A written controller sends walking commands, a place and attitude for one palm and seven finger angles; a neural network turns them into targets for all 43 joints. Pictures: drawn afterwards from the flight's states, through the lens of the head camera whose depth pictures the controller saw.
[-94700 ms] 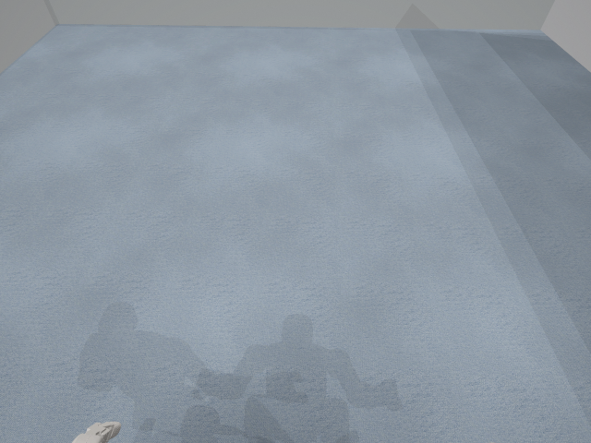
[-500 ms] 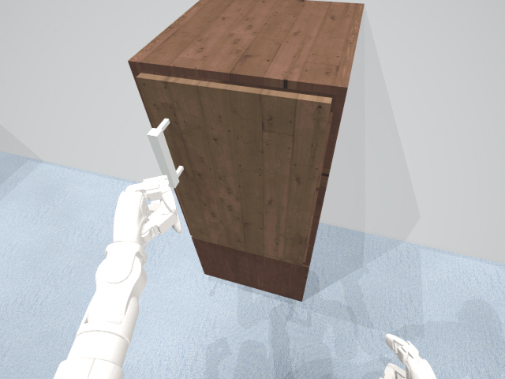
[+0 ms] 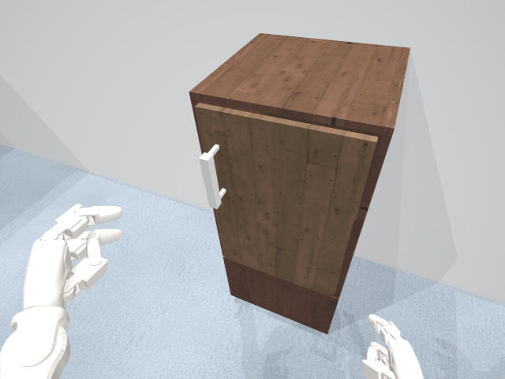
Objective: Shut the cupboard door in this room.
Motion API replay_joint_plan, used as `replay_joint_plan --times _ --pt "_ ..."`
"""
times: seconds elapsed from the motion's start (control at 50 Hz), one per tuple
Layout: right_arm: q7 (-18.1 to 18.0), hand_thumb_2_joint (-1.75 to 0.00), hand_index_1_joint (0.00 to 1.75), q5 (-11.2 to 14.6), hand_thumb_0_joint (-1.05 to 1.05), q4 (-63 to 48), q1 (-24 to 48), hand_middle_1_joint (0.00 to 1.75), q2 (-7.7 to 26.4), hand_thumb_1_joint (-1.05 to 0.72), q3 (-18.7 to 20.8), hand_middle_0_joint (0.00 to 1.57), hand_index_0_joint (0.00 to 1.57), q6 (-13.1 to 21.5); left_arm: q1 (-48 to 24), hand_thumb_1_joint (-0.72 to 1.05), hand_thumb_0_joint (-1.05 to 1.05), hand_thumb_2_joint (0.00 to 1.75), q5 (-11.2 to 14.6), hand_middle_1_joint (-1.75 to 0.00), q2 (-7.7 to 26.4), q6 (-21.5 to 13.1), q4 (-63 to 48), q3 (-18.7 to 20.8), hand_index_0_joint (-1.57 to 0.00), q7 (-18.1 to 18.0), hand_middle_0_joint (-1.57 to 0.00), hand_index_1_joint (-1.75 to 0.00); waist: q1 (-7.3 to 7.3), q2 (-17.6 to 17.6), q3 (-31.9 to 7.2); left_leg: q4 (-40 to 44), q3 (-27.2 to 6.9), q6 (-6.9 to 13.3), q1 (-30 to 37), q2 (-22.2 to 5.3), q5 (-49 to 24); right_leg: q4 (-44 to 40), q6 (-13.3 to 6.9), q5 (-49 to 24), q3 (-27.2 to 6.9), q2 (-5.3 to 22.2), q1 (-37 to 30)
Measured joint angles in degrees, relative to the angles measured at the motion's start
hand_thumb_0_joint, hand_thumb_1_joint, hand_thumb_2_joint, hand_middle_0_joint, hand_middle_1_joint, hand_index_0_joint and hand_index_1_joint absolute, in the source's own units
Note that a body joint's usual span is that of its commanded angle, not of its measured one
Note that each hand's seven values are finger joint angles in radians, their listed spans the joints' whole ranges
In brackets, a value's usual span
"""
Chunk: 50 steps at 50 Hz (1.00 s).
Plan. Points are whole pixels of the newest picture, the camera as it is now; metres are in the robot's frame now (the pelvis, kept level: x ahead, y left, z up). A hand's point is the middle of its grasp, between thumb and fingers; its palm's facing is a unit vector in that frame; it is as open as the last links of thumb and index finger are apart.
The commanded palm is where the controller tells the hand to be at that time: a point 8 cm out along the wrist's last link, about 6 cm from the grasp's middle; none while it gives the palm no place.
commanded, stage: draw the hand back to the body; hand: left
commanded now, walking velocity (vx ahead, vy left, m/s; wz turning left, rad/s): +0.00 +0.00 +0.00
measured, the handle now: (215, 177) +0.57 +0.17 -0.02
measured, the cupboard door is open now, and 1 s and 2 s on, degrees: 0 0 0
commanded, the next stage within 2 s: step back with the hand held close in 0.52 s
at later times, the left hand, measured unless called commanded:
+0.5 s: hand (54, 282) +0.18 +0.26 +0.16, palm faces +0.45 -0.81 -0.38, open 7.4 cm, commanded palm +0.13 +0.30 +0.17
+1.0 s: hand (54, 285) +0.18 +0.26 +0.15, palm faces +0.38 -0.79 -0.48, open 7.4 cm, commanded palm +0.12 +0.30 +0.17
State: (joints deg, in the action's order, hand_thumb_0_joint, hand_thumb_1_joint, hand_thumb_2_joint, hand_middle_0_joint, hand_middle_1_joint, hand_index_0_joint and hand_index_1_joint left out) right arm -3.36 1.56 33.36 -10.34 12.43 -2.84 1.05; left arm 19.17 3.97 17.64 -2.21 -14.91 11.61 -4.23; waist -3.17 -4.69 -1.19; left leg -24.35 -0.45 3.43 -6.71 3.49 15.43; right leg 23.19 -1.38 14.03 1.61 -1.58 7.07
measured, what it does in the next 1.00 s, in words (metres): stands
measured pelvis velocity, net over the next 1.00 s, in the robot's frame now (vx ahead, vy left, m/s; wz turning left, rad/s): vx -0.03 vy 0.00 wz -0.02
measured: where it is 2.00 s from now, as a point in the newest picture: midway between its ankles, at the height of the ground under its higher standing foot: outside the picture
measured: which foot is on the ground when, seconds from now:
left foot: down 0.00-1.00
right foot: down 0.00-1.00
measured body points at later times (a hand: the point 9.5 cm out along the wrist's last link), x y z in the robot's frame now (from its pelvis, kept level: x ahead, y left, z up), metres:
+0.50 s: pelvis -0.01 +0.00 +0.00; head -0.04 -0.03 +0.45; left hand +0.15 +0.30 +0.18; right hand +0.17 -0.22 -0.09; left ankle -0.03 +0.08 -0.74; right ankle -0.02 -0.10 -0.74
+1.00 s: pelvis -0.03 +0.00 -0.01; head -0.02 -0.02 +0.44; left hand +0.15 +0.30 +0.18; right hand +0.14 -0.26 -0.10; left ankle -0.03 +0.08 -0.74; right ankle -0.02 -0.10 -0.74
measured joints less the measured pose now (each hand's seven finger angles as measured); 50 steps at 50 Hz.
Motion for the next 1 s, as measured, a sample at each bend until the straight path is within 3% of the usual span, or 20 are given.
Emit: replay_joint_plan --times 0.22,0.38,0.66,0.82,1.0 --pt "0.24 -0.9 0.3 0.04 0.01 1.76 -1.33 0.3 0.73 -0.91 1.4 0.2 0.2 1.66 8.0 0.9 0.02 0.9 0.65 -0.45 2.92 -0.91 -6.71 9.26 -0.34 -0.99 -0.34 -0.44 -0.79 -0.63 -0.41 -0.62 -0.12 0.28 -0.07 0.11 0.17 -0.27 0.34 -0.26 0.17 0.11 -0.41" --pt "-0.35 -0.9 0.3 -0.03 0.01 2.82 -1.4 0.3 1.37 -0.91 1.74 0.2 0.2 2.85 6.42 0.9 0.02 0.9 0.29 -0.34 0.74 -1.2 -5.6 7.36 -0.24 -1.48 -0.24 -0.33 -0.94 -0.31 -0.02 -0.75 -0.32 0.3 -0.21 0.39 -0.41 0.59 0.29 -0.32 0.44 0.42 -0.01" --pt "-0.47 -0.9 0.3 0.06 0.01 2.54 -1.41 0.3 0.66 -0.91 1.53 0.2 0.2 3.92 6.61 0.89 0.02 0.9 0.77 -0.31 1.94 -2.39 -5.73 8.02 -0.21 -0.95 -0.21 -0.3 0.06 0.09 0.4 -0.74 0.2 -0.61 -0.02 -0.81 -0.55 0.19 -0.66 -1.0 -0.06 -0.77 -0.1" --pt "-0.19 -0.9 0.3 -0.18 0.01 1.71 -1.14 0.3 2.32 -0.91 3.34 0.2 0.2 1.22 9.41 0.89 0.02 0.9 0.41 -0.3 2.19 -7.5 -5.79 10.27 -0.21 -1.59 -0.21 -0.3 2.01 -1.05 -1.44 -4.51 -0.44 -0.57 -6.64 -1.36 0.55 1.18 -0.79 -1.2 0.77 -1.31 5.09" --pt "-1.45 -0.9 0.3 0.31 0.01 0.11 -0.62 0.3 2.83 -0.91 4.69 0.2 0.2 -2.49 11.6 0.89 0.02 0.9 0.49 -0.3 4.85 -7.04 -7.8 10.77 -0.22 -2.21 -0.21 -0.3 2.8 0.83 -0.71 -5.14 1.21 0.18 -9.17 -0.08 -0.16 5.44 0.21 -0.35 -0.67 0.08 9.56"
